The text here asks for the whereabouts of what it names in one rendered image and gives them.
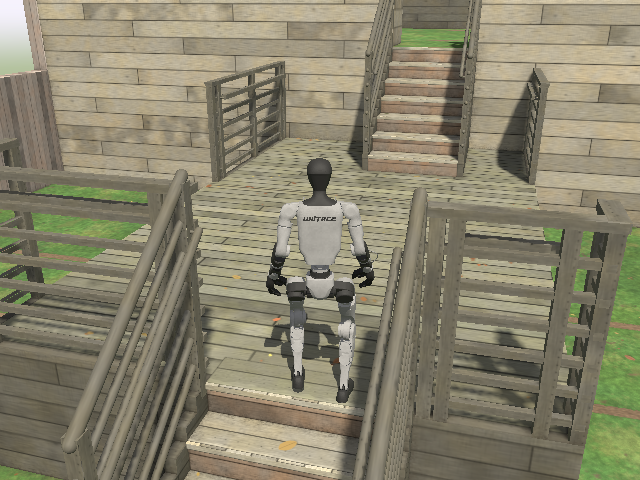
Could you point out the stairs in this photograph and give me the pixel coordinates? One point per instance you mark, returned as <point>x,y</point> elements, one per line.
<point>271,441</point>
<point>420,129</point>

